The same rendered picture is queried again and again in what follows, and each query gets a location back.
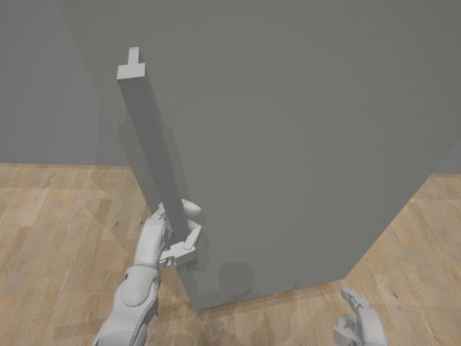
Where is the handle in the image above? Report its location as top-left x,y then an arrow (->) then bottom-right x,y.
117,47 -> 199,272

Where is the robot right hand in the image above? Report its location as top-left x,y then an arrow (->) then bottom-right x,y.
333,288 -> 389,346

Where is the robot left hand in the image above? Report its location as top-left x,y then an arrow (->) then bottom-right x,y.
133,199 -> 202,274

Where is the fridge door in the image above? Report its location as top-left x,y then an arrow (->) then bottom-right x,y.
56,0 -> 461,310

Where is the robot left forearm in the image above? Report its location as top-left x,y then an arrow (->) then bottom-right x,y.
91,265 -> 161,346

